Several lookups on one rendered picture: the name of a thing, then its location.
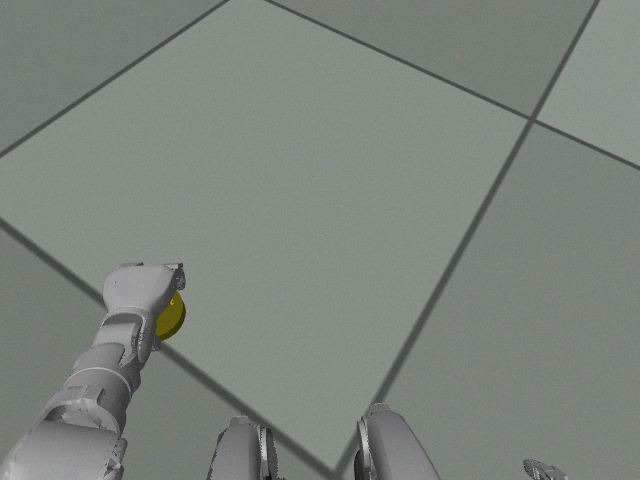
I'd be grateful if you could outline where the left robot hand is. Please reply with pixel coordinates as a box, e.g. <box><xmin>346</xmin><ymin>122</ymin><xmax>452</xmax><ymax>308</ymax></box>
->
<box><xmin>103</xmin><ymin>262</ymin><xmax>185</xmax><ymax>352</ymax></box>

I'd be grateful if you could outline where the tin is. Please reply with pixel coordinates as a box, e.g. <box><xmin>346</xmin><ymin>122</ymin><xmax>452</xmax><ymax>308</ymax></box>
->
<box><xmin>155</xmin><ymin>290</ymin><xmax>186</xmax><ymax>341</ymax></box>

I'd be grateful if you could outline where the right robot hand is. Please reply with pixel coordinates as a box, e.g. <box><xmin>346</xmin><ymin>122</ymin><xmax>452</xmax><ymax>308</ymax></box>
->
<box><xmin>523</xmin><ymin>459</ymin><xmax>568</xmax><ymax>480</ymax></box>

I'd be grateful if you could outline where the left robot arm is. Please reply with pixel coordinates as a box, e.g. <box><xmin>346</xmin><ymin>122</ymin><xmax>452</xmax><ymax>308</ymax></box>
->
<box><xmin>0</xmin><ymin>307</ymin><xmax>157</xmax><ymax>480</ymax></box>

